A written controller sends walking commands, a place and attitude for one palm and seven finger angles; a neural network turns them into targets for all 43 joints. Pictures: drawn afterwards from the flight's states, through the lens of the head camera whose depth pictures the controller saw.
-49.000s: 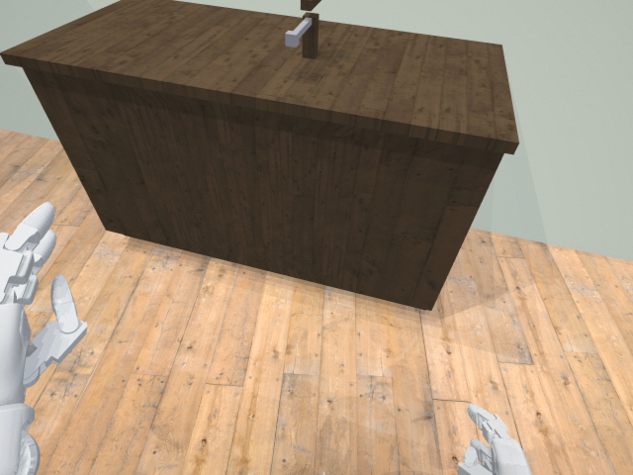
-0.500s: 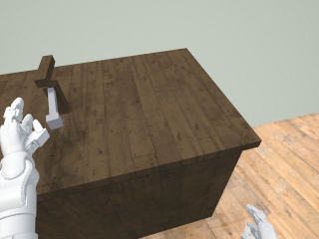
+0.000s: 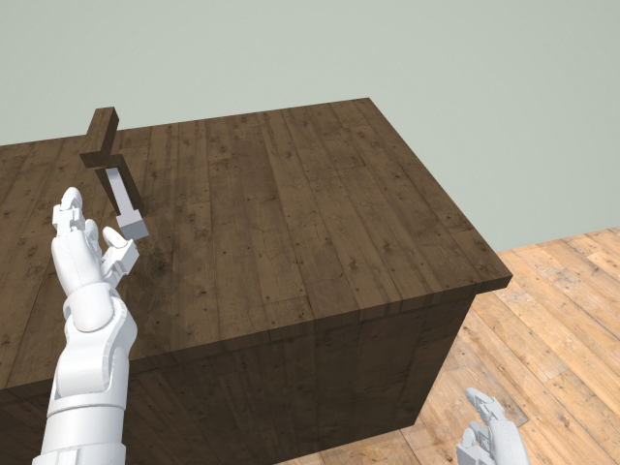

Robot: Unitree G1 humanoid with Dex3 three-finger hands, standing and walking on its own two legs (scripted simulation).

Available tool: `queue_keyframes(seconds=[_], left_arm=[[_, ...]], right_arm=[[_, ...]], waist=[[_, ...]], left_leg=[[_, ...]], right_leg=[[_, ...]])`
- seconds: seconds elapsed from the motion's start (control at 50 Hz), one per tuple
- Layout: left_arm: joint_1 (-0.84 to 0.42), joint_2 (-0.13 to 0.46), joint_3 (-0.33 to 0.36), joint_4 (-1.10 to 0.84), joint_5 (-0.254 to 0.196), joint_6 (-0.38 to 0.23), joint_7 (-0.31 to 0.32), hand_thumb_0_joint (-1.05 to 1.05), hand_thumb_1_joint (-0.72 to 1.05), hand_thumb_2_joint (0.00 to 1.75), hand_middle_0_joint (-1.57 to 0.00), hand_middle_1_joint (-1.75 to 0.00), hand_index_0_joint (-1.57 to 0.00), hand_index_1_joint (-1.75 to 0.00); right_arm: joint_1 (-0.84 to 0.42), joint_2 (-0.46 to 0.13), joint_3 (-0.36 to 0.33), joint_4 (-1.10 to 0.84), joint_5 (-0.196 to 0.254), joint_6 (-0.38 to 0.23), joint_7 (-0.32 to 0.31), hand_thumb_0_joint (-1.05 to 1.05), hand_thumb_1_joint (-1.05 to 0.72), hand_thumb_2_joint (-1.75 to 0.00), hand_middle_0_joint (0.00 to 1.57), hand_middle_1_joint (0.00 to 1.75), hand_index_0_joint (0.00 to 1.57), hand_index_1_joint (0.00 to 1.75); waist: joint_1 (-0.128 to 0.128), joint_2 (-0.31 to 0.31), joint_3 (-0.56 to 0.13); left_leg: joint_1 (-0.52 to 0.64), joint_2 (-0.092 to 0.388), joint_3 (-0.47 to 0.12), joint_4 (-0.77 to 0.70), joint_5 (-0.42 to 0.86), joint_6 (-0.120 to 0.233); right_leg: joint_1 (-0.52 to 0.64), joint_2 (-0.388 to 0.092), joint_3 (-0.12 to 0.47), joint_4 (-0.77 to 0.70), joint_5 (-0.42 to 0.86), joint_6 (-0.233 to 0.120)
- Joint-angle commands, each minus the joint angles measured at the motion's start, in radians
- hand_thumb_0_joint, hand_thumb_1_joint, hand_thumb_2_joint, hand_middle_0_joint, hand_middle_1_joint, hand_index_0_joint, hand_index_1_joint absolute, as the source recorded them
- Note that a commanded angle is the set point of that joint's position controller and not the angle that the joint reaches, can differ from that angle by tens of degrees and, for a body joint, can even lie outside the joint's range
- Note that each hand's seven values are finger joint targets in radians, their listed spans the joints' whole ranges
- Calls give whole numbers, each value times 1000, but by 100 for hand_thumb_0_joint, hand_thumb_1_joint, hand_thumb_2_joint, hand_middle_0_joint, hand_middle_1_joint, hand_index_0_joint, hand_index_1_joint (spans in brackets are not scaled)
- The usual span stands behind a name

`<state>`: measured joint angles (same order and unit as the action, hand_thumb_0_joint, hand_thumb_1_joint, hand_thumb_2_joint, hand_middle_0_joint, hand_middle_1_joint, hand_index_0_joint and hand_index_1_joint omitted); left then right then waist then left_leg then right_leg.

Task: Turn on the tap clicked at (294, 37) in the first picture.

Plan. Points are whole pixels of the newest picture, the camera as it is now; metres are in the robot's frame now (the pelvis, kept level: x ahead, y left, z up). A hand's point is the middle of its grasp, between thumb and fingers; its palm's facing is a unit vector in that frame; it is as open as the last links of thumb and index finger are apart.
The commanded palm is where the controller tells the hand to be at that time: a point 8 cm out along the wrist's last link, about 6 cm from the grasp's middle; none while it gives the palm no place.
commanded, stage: push the lever round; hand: left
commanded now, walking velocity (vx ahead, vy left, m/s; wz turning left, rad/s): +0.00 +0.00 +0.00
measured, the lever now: (132, 226) +0.36 +0.27 +0.15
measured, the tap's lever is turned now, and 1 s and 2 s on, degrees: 17 47 72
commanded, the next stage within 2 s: lift the hand up off the lever in 2.00 s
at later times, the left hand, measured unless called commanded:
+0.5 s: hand (171, 229) +0.36 +0.22 +0.14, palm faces +0.68 -0.73 -0.05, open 7.8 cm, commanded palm +0.31 +0.24 +0.14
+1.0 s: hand (201, 213) +0.39 +0.19 +0.14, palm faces +0.75 -0.66 -0.06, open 7.6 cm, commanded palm +0.34 +0.21 +0.14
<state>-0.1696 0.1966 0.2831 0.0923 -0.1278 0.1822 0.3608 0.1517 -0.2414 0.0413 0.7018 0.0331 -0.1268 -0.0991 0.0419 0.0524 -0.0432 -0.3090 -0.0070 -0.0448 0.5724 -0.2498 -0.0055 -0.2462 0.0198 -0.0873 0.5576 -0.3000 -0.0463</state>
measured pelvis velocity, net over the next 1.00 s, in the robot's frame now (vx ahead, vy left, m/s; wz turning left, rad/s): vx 0.00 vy -0.01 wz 0.01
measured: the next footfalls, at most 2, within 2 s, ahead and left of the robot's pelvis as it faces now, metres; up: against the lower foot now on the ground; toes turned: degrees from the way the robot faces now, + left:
none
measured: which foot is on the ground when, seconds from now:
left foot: down 0.00-1.00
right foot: down 0.00-1.00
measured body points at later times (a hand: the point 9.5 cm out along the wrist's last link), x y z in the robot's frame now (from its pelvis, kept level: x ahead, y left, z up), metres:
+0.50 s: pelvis +0.00 +0.00 +0.00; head -0.02 -0.02 +0.45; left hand +0.32 +0.26 +0.15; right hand +0.18 -0.24 -0.09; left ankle +0.04 +0.12 -0.73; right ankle +0.00 -0.09 -0.73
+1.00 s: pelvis +0.00 -0.01 +0.00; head -0.01 -0.03 +0.45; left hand +0.35 +0.22 +0.15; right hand +0.17 -0.24 -0.11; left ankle +0.04 +0.12 -0.73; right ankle +0.00 -0.09 -0.73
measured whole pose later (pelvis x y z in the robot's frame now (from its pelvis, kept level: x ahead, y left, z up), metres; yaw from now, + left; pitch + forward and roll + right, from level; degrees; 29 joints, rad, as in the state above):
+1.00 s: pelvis +0.00 -0.01 +0.00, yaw +0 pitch +2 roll +0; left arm -0.52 0.02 0.22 0.39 0.01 0.25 0.76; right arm 0.13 -0.21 0.00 0.77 -0.02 -0.04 -0.03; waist 0.01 0.04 -0.08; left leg -0.37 0.00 -0.06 0.59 -0.24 -0.02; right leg -0.31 0.03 -0.10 0.58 -0.31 -0.06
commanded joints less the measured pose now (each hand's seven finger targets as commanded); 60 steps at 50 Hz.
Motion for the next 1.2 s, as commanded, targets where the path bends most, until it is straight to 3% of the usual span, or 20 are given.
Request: queue_keyframes(seconds=[0.0,0.04,0.32,0.36,0.38,0.46,0.48,0.56,0.58,0.62,0.68,0.76,0.84,0.88,0.92,0.98,1.04,1.08,1.12,1.18], left_arm=[[-355,154,-9,-250,32,-59,39,0,90,90,-15,-15,-15,-15],[-386,158,-5,-237,33,-48,59,0,90,90,-15,-15,-15,-15],[-521,72,-62,-155,87,9,191,0,90,90,-15,-15,-15,-15],[-532,73,-57,-140,91,13,208,0,90,90,-15,-15,-15,-15],[-509,108,-2,-130,92,14,220,0,90,90,-15,-15,-15,-15],[-539,40,-73,-128,105,14,239,0,90,90,-15,-15,-15,-15],[-544,63,-43,-121,107,13,246,0,90,90,-15,-15,-15,-15],[-563,10,-88,-119,115,6,270,0,90,90,-15,-15,-15,-15],[-551,33,-52,-118,115,5,277,0,90,90,-15,-15,-15,-15],[-598,1,-91,-104,121,9,284,0,90,90,-15,-15,-15,-15],[-627,19,-66,-76,126,14,304,0,90,90,-15,-15,-15,-15],[-713,-46,-128,-26,143,16,331,0,90,90,-15,-15,-15,-15],[-755,-62,-115,26,155,12,368,0,90,90,-15,-15,-15,-15],[-749,-26,-64,65,159,14,386,0,90,90,-15,-15,-15,-15],[-777,-65,-97,76,168,14,398,0,90,90,-15,-15,-15,-15],[-810,-6,-30,126,176,19,420,0,90,90,-15,-15,-15,-15],[-844,-55,-75,138,189,21,432,0,90,90,-15,-15,-15,-15],[-838,-17,-25,179,193,25,446,0,90,90,-15,-15,-15,-15],[-908,-63,-72,194,199,24,454,0,90,90,-15,-15,-15,-15],[-925,-43,-40,231,204,25,474,0,90,90,-15,-15,-15,-15]], right_arm=[[-157,-113,-42,-159,-6,-39,-5,0,-90,-90,20,30,20,30],[-157,-115,-42,-155,-10,-31,-5,0,-90,-90,20,30,20,30],[-172,-100,-48,-137,-24,23,9,0,-90,-90,20,30,20,30],[-174,-99,-51,-137,-27,28,12,0,-90,-90,20,30,20,30],[-166,-100,-56,-130,-29,33,12,0,-90,-90,20,30,20,30],[-168,-95,-57,-137,-33,38,22,0,-90,-90,20,30,20,30],[-171,-97,-60,-132,-32,41,22,0,-90,-90,20,30,20,30],[-165,-93,-65,-132,-38,37,31,0,-90,-90,20,30,20,30],[-163,-94,-68,-126,-39,40,31,0,-90,-90,20,30,20,30],[-166,-90,-66,-123,-38,41,34,0,-90,-90,20,30,20,30],[-174,-90,-70,-110,-39,42,32,0,-90,-90,20,30,20,30],[-174,-82,-70,-98,-44,35,39,0,-90,-90,20,30,20,30],[-161,-79,-76,-87,-53,31,49,0,-90,-90,20,30,20,30],[-151,-83,-80,-78,-57,38,53,0,-90,-90,20,30,20,30],[-148,-79,-81,-84,-59,41,62,0,-90,-90,20,30,20,30],[-136,-86,-85,-73,-62,49,64,0,-90,-90,20,30,20,30],[-136,-80,-86,-79,-65,51,75,0,-90,-90,20,30,20,30],[-123,-84,-91,-69,-68,55,76,0,-90,-90,20,30,20,30],[-123,-80,-87,-67,-67,52,82,0,-90,-90,20,30,20,30],[-110,-87,-92,-59,-73,50,85,0,-90,-90,20,30,20,30]], waist=[[-11,-9,-195],[-18,-45,-191],[-26,-37,-219],[-28,-37,-222],[-13,-50,-237],[-25,-49,-237],[-21,-37,-231],[-28,-60,-246],[-17,-61,-254],[-30,-59,-240],[-33,-66,-218],[-46,-44,-225],[-45,-61,-268],[-34,-74,-277],[-42,-75,-284],[-39,-95,-285],[-46,-66,-300],[-41,-84,-299],[-60,-82,-287],[-56,-92,-302]], left_leg=[[118,-5,-24,-77,111,25],[110,-6,-24,-75,112,27],[104,-9,-19,-70,124,21],[97,-11,-10,-61,128,23],[94,-9,-13,-66,141,21],[98,-7,-6,-54,162,22],[93,-6,-11,-59,156,20],[102,-4,-2,-48,181,22],[100,-5,-6,-53,184,20],[95,-5,-2,-52,170,20],[80,-5,-4,-57,124,21],[78,-10,-2,-57,90,17],[78,-11,1,-48,103,16],[61,-9,-3,-45,127,13],[63,-7,3,-34,149,14],[38,-6,3,-30,152,15],[39,-5,12,-14,169,14],[26,-3,7,-17,166,14],[22,-4,9,-9,143,15],[7,-6,4,-7,143,15]], right_leg=[[-6,-19,51,-107,146,16],[-2,-21,53,-116,150,19],[3,-24,51,-115,150,16],[4,-26,55,-120,154,18],[23,-23,50,-115,161,16],[13,-25,49,-113,183,16],[11,-24,49,-111,171,13],[13,-27,49,-111,200,16],[21,-25,45,-108,200,14],[8,-28,45,-111,187,16],[-9,-27,48,-125,135,17],[-36,-28,49,-121,106,15],[-34,-27,44,-110,118,17],[-23,-26,41,-101,138,15],[-30,-28,38,-95,159,16],[-25,-28,40,-96,165,17],[-36,-31,41,-85,184,17],[-38,-26,35,-84,175,16],[-67,-29,36,-84,155,18],[-71,-25,34,-76,154,18]])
